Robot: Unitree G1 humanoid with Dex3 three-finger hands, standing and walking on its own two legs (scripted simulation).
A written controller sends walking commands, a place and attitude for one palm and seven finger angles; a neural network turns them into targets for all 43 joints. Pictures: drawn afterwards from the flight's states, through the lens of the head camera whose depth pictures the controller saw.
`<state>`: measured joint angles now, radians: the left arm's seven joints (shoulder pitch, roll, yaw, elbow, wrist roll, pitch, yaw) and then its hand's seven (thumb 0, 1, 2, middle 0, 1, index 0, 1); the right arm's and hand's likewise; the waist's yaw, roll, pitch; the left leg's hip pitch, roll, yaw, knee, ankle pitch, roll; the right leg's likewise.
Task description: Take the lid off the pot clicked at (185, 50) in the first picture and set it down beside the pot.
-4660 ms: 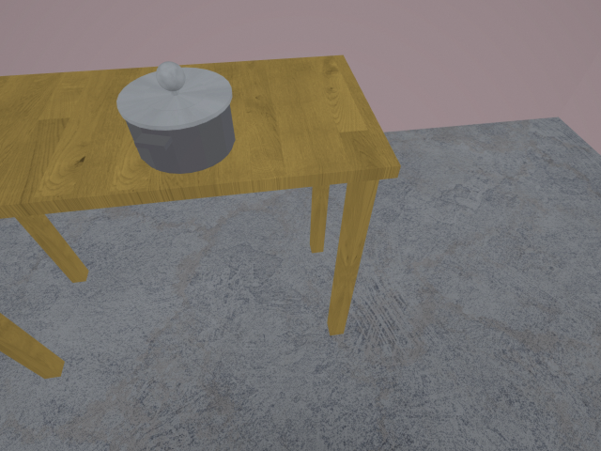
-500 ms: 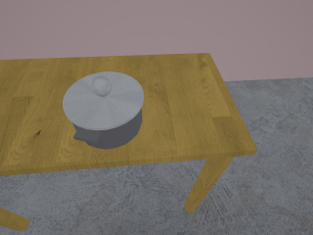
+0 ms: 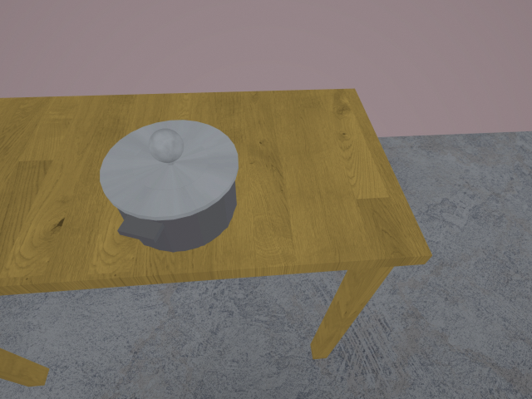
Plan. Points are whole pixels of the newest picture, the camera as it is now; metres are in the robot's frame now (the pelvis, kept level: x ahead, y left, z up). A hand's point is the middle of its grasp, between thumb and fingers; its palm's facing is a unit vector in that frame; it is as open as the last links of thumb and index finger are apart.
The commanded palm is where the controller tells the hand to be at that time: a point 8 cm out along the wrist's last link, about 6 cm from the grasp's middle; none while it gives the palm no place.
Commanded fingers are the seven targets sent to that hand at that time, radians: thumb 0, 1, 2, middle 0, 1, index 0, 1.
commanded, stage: shuffle to correct the standing spot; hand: left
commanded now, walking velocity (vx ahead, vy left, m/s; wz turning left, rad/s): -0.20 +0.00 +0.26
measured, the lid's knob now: (166, 145) +0.41 +0.17 +0.17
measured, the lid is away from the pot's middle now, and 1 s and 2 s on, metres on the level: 0.00 0.00 0.00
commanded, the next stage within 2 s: come to a stop and stand still in 0.08 s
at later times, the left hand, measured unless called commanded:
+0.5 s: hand out of the picture +0.00 +0.18 -0.18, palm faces +0.07 -0.98 -0.20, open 7.4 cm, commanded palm none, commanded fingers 0.00 0.90 0.90 -0.20 -0.30 -0.20 -0.30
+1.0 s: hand out of the picture +0.03 +0.21 -0.18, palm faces +0.09 -0.97 -0.22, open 7.4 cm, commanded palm none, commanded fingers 0.00 0.90 0.90 -0.20 -0.30 -0.20 -0.30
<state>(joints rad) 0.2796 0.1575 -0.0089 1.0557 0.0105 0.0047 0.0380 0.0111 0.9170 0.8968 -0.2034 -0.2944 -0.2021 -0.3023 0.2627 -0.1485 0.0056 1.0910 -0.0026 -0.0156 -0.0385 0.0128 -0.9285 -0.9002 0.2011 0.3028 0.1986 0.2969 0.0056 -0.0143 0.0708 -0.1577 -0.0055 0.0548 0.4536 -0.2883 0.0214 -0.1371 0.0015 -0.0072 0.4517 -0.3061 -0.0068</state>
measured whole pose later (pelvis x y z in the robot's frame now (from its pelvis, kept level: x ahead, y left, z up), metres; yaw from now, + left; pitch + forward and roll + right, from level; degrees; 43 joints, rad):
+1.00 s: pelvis +0.01 +0.02 -0.01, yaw +4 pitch +0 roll -1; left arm 0.26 0.17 0.00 1.02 0.01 0.00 0.05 0.01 0.91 0.90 -0.20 -0.29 -0.20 -0.30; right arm 0.23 -0.17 0.00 1.03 -0.01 -0.01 -0.03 0.02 -0.94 -0.90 0.20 0.30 0.20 0.30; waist 0.00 0.00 0.03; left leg -0.20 -0.04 0.04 0.57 -0.37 0.06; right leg -0.15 -0.04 -0.04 0.54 -0.38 0.02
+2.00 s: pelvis -0.01 +0.02 +0.00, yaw +4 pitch -1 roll +0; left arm 0.27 0.15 0.00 1.08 0.01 0.01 0.04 0.01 0.91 0.90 -0.20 -0.29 -0.20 -0.30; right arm 0.27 -0.14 0.00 1.11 -0.01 -0.02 -0.04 0.02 -0.93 -0.90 0.20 0.30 0.20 0.30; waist 0.01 -0.01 0.07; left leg -0.16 -0.04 0.04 0.46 -0.29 0.05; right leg -0.12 -0.04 -0.04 0.45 -0.31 0.02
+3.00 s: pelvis -0.03 +0.00 +0.00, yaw +8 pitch -1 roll +0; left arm 0.26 0.16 0.01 1.05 0.01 0.01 0.04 0.01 0.91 0.90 -0.20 -0.29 -0.20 -0.30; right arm 0.24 -0.15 -0.01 1.09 -0.01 0.00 -0.04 0.02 -0.95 -0.90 0.20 0.30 0.20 0.30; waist 0.02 -0.02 0.08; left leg -0.18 -0.01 0.04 0.48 -0.29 0.03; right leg -0.15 -0.04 -0.12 0.47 -0.30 0.00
